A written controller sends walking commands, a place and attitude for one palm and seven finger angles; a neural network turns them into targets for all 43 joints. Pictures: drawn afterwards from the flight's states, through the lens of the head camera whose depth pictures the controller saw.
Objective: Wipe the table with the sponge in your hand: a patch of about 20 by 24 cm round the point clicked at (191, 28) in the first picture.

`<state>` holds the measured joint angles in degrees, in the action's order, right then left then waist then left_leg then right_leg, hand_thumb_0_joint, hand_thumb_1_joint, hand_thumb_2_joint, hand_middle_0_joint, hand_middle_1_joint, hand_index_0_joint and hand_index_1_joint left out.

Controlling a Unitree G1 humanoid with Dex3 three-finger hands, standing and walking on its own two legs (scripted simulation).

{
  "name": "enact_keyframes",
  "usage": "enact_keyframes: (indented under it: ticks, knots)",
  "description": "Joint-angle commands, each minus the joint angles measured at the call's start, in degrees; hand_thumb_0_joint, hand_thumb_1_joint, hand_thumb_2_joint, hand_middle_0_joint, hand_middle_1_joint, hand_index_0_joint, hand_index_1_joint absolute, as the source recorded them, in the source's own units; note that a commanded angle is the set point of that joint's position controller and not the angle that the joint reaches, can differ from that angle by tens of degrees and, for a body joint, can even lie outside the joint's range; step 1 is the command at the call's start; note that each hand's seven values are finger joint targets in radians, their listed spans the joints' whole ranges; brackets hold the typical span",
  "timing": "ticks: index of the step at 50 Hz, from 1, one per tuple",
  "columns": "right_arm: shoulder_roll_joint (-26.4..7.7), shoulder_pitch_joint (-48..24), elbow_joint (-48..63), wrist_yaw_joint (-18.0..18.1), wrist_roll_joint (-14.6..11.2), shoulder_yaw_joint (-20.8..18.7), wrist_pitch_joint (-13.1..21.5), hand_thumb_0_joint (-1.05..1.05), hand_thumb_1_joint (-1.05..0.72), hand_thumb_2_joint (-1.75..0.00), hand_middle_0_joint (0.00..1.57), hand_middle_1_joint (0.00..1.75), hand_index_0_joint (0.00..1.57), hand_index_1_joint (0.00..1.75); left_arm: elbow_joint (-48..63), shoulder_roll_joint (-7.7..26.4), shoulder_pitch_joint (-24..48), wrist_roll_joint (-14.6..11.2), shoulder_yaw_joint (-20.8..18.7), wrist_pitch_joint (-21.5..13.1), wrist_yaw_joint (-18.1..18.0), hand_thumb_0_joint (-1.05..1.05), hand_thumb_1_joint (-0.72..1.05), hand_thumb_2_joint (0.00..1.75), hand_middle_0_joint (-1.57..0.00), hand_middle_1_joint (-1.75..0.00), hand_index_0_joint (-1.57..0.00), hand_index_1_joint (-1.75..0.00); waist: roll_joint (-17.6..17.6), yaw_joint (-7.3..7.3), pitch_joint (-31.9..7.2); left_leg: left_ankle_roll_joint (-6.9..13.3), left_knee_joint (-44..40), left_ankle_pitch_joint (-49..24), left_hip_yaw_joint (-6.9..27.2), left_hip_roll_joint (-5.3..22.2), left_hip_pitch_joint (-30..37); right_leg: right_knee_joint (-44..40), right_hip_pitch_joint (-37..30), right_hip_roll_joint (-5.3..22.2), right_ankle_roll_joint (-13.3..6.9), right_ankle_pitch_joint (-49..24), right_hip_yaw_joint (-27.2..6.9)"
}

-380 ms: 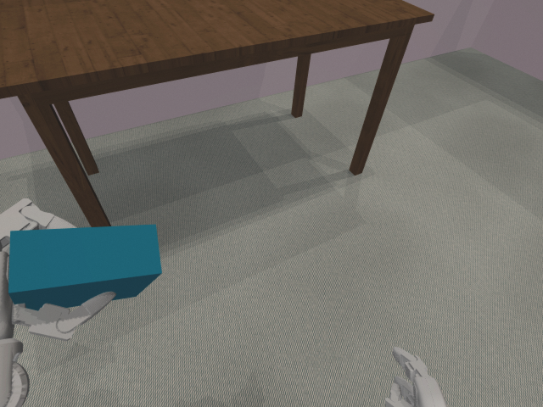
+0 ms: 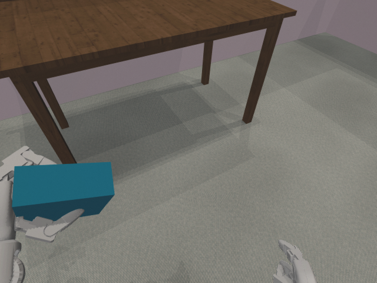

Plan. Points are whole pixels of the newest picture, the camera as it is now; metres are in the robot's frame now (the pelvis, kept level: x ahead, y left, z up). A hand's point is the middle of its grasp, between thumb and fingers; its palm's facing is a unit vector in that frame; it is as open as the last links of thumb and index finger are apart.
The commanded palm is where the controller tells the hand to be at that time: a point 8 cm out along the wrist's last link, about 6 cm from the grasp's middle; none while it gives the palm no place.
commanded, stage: look at it before walking up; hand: left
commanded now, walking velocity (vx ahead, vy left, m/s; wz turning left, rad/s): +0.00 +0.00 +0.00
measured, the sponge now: (78, 193) +0.23 +0.20 +0.14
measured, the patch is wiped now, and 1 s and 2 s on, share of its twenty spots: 0.00 0.00 0.00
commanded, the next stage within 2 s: walk to a spot facing it in 0.02 s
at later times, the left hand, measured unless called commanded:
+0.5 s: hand (60, 181) +0.23 +0.23 +0.16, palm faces +0.42 -0.82 -0.39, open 9.6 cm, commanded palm +0.18 +0.26 +0.18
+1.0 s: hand (98, 114) +0.38 +0.21 +0.18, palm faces +0.32 -0.86 -0.40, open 9.6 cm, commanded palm +0.33 +0.26 +0.18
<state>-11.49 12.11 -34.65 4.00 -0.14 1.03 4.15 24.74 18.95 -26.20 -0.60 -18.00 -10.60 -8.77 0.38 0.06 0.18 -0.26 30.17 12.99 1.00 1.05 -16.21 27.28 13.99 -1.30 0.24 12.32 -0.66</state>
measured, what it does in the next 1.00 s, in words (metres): walks ahead: left foot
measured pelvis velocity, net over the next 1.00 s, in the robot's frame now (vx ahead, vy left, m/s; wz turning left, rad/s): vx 0.13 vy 0.00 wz -0.11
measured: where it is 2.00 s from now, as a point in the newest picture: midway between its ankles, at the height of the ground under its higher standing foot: (208, 260)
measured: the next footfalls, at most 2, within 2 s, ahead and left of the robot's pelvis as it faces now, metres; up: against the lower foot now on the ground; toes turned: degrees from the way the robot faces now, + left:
left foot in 0.78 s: +0.17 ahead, +0.13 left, +0.00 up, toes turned +8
right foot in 1.16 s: +0.28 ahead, -0.17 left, +0.00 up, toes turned -18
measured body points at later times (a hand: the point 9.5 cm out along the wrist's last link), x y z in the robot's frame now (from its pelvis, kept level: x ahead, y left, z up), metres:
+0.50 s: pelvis +0.02 -0.01 -0.01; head -0.01 -0.01 +0.44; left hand +0.21 +0.27 +0.18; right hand +0.15 -0.24 -0.10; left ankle +0.03 +0.12 -0.74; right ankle +0.02 -0.12 -0.73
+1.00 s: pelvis +0.13 +0.00 +0.00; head +0.15 +0.01 +0.45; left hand +0.35 +0.25 +0.20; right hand +0.29 -0.22 -0.08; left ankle +0.13 +0.12 -0.74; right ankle +0.14 -0.13 -0.67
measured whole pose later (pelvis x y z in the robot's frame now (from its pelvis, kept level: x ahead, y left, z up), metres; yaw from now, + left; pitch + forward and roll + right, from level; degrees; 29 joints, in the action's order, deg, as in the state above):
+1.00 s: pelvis +0.13 +0.00 +0.00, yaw -7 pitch +0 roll -1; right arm -7.1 11.1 -34.2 3.0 0.3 1.7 5.6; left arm 29.6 20.6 -25.8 0.1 -20.5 -11.8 -9.1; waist -0.1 0.0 1.6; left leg -1.0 28.7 16.3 -12.2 8.3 -11.3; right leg 58.5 29.6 4.4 1.2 21.3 6.1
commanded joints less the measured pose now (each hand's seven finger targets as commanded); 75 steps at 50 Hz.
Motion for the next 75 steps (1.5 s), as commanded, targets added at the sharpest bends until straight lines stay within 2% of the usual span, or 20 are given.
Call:
enact_keyframes:
  ticks: [1,7,12,18,22,24,26,29,37,39,40,42,46,56,57,59,60,63,68,75]
  knots:
    - [-6.9,-4.8,9.2,0.4,-0.2,-2.6,3.1,0.00,-0.90,-0.90,0.20,0.30,0.20,0.30,12.8,9.5,3.3,-0.8,-6.4,-3.9,-1.0,0.00,0.10,1.30,-1.20,-1.60,-1.20,-1.60,2.3,-0.02,-6.8,0.8,-5.6,-6.4,2.0,3.6,-0.7,-3.7,-5.0,3.9,-0.6,-6.3,-2.9]
    - [-6.7,-4.9,9.2,0.3,-0.1,-2.5,2.8,0.00,-0.90,-0.90,0.20,0.30,0.20,0.30,12.6,9.4,3.1,-0.8,-6.2,-4.0,-0.9,0.00,0.10,1.30,-1.20,-1.60,-1.20,-1.60,1.8,-0.11,-5.7,1.1,-5.6,-1.7,1.7,3.8,-1.5,-4.6,-3.7,4.6,-0.8,-1.7,-3.7]
    - [-6.9,-5.2,9.3,1.2,0.6,-2.6,1.9,0.00,-0.90,-0.90,0.20,0.30,0.20,0.30,13.7,9.3,5.5,0.1,-5.6,-3.3,-1.4,0.00,0.10,1.30,-1.20,-1.60,-1.20,-1.60,1.7,-0.79,-1.2,3.2,-5.8,23.5,2.9,4.4,-5.0,-5.3,4.8,5.1,-3.4,24.9,-6.8]
    - [-7.3,-3.1,7.8,1.9,1.0,-2.8,3.1,0.00,-0.90,-0.90,0.20,0.30,0.20,0.30,15.3,9.6,9.5,0.6,-6.2,-4.5,-1.9,0.00,0.10,1.30,-1.20,-1.60,-1.20,-1.60,12.2,-1.43,-2.3,8.4,-12.3,19.2,17.1,14.6,0.4,11.8,7.0,-0.3,-1.3,13.0,3.3]
    - [-7.1,-4.1,8.2,0.9,0.9,-2.5,2.9,0.00,-0.90,-0.90,0.20,0.30,0.20,0.30,12.0,7.7,5.6,0.5,-4.7,-3.5,-0.9,0.00,0.10,1.30,-1.20,-1.60,-1.20,-1.60,12.4,-0.73,-1.1,7.1,-10.3,22.7,9.5,13.2,-9.2,6.2,-2.6,0.7,-1.7,13.3,5.0]
    - [-6.5,-4.1,7.9,0.5,0.9,-2.5,2.5,0.00,-0.90,-0.90,0.20,0.30,0.20,0.30,10.8,9.3,6.0,0.7,-5.6,-3.7,-0.9,0.00,0.10,1.30,-1.20,-1.60,-1.20,-1.60,2.3,-0.07,-0.2,3.6,2.4,21.6,0.9,7.6,-17.1,-2.8,-8.0,6.0,-5.3,18.5,-5.0]
    - [-6.6,-5.5,7.9,-0.1,0.0,-3.3,2.2,0.00,-0.90,-0.90,0.20,0.30,0.20,0.30,9.5,10.9,6.9,0.3,-6.3,-3.2,-1.2,0.00,0.10,1.30,-1.20,-1.60,-1.20,-1.60,-17.9,0.72,1.5,-0.1,29.6,18.2,-5.1,0.8,-27.3,-16.2,-10.3,22.5,-13.7,24.3,-32.9]
    - [-6.0,-4.3,6.7,-0.1,0.7,-2.2,1.9,0.00,-0.90,-0.90,0.20,0.30,0.20,0.30,9.3,11.8,4.3,0.6,-7.6,-4.6,-0.9,0.00,0.10,1.30,-1.20,-1.60,-1.20,-1.60,-4.8,-0.32,1.5,-0.9,32.6,11.6,-1.4,4.9,-23.5,-14.4,-5.6,19.7,-13.7,11.4,-22.2]
    - [-5.4,-3.7,8.8,1.2,0.6,-2.9,2.7,0.00,-0.90,-0.90,0.20,0.30,0.20,0.30,18.6,10.5,5.2,-0.7,-7.7,-5.8,-1.8,0.00,0.10,1.30,-1.20,-1.60,-1.20,-1.60,-0.6,-0.36,-7.1,0.2,-4.7,-1.1,-12.0,2.1,8.6,2.9,-2.5,9.2,-6.5,-4.5,-2.5]
    - [-8.3,-3.1,9.0,1.3,0.7,-4.4,2.6,0.00,-0.90,-0.90,0.20,0.30,0.20,0.30,21.7,9.6,4.6,-0.8,-7.3,-6.6,-2.1,0.00,0.10,1.30,-1.20,-1.60,-1.20,-1.60,19.2,-1.38,-10.8,7.1,-8.8,-2.1,11.4,19.0,26.3,26.1,17.1,1.9,-1.0,13.7,4.5]
    - [-7.1,-3.0,9.4,0.9,0.5,-3.7,2.8,0.00,-0.90,-0.90,0.20,0.30,0.20,0.30,21.5,10.9,5.6,-0.3,-7.6,-7.0,-2.4,0.00,0.10,1.30,-1.20,-1.60,-1.20,-1.60,19.0,-1.25,-9.2,12.1,-12.9,-6.5,21.1,25.5,25.3,36.6,22.8,1.0,-0.8,22.2,3.3]
    - [-6.0,-4.1,7.7,0.5,1.0,-3.0,3.6,0.00,-0.90,-0.90,0.20,0.30,0.20,0.30,18.8,12.3,8.1,-0.2,-8.0,-6.2,-1.5,0.00,0.10,1.30,-1.20,-1.60,-1.20,-1.60,12.0,-1.89,-3.0,14.3,-15.9,2.1,22.5,27.9,15.6,43.8,26.4,5.9,-0.3,18.5,-0.8]
    - [-6.8,-3.3,7.0,-0.2,0.0,-3.9,4.1,0.00,-0.90,-0.90,0.20,0.30,0.20,0.30,18.6,9.8,4.3,0.4,-7.4,-5.1,-1.1,0.00,0.10,1.30,-1.20,-1.60,-1.20,-1.60,11.0,-0.30,-2.1,9.6,-14.3,0.2,1.9,21.0,11.6,35.6,24.1,7.7,0.7,9.6,4.0]
    - [-5.3,-4.4,8.1,0.3,0.1,-3.3,3.6,0.00,-0.90,-0.90,0.20,0.30,0.20,0.30,14.1,10.8,4.6,-0.3,-8.9,-4.0,-0.6,0.00,0.10,1.30,-1.20,-1.60,-1.20,-1.60,8.2,0.06,-4.9,5.0,1.1,-8.1,-13.0,15.7,6.8,3.7,-1.4,0.7,0.5,0.9,16.2]
    - [-4.8,-4.6,7.9,0.2,-0.1,-3.3,3.4,0.00,-0.90,-0.90,0.20,0.30,0.20,0.30,14.2,11.7,4.9,-0.1,-9.2,-3.6,-0.6,0.00,0.10,1.30,-1.20,-1.60,-1.20,-1.60,3.2,0.93,-7.2,4.2,12.1,-8.2,-13.8,13.4,3.1,0.9,-8.5,2.3,-0.7,0.8,12.5]
    - [-3.1,-6.8,9.3,-0.2,-0.2,-2.9,3.0,0.00,-0.90,-0.90,0.20,0.30,0.20,0.30,15.2,16.3,5.4,0.2,-12.9,-3.4,-1.3,0.00,0.10,1.30,-1.20,-1.60,-1.20,-1.60,-20.0,1.69,-10.3,0.7,43.4,20.6,-10.8,1.4,-22.9,-6.7,-22.6,23.2,-11.6,-14.6,-26.7]
    - [-3.9,-7.0,8.5,-0.5,0.1,-2.8,2.9,0.00,-0.90,-0.90,0.20,0.30,0.20,0.30,15.7,15.6,5.6,-0.4,-13.1,-3.8,-1.4,0.00,0.10,1.30,-1.20,-1.60,-1.20,-1.60,-14.3,1.08,-9.8,0.2,49.5,20.0,-2.9,3.6,-25.2,-8.0,-21.1,26.7,-12.7,-15.2,-27.7]
    - [-4.7,-7.2,6.4,-1.6,-0.2,-3.5,1.3,0.00,-0.90,-0.90,0.20,0.30,0.20,0.30,17.8,15.0,-0.3,-0.5,-13.6,-5.0,-0.7,0.00,0.10,1.30,-1.20,-1.60,-1.20,-1.60,-4.8,0.13,-7.2,-1.4,51.8,10.4,0.1,6.8,-26.7,-7.7,-15.9,24.1,-11.3,-9.0,-16.9]
    - [-4.7,-6.6,7.4,-1.5,0.1,-3.7,-0.6,0.00,-0.90,-0.90,0.20,0.30,0.20,0.30,20.5,14.7,-2.0,-0.7,-14.9,-6.6,-1.4,0.00,0.10,1.30,-1.20,-1.60,-1.20,-1.60,-5.0,-1.06,-5.1,-1.9,33.0,4.4,-3.4,8.3,-20.3,-8.7,-7.6,20.1,-9.0,-16.4,1.6]
    - [-4.3,-3.7,9.9,-0.6,0.1,-4.5,0.3,0.00,-0.90,-0.90,0.20,0.30,0.20,0.30,16.9,11.6,-3.7,-1.2,-12.4,-5.5,-2.5,0.00,0.10,1.30,-1.20,-1.60,-1.20,-1.60,-8.2,0.88,-4.3,-0.1,7.2,-0.2,-12.9,3.2,-8.5,-3.7,-10.0,19.1,-7.1,-23.4,5.4]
